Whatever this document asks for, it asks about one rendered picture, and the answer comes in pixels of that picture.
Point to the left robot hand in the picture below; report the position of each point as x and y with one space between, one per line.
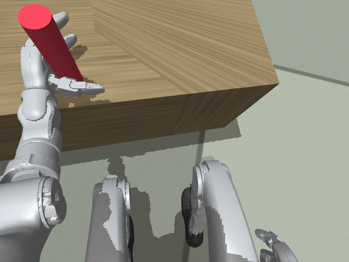
36 72

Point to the left robot arm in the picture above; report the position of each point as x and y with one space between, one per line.
31 197

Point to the right robot foot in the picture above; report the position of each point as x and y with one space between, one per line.
191 239

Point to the right robot hand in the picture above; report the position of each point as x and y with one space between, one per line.
281 251

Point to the can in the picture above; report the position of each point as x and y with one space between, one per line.
41 27

